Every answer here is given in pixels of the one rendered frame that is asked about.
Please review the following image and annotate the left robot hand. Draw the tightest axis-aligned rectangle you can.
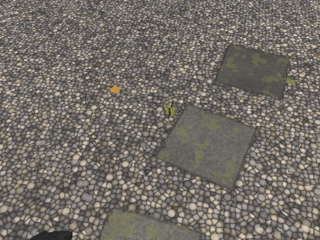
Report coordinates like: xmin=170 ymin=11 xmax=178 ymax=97
xmin=30 ymin=230 xmax=73 ymax=240

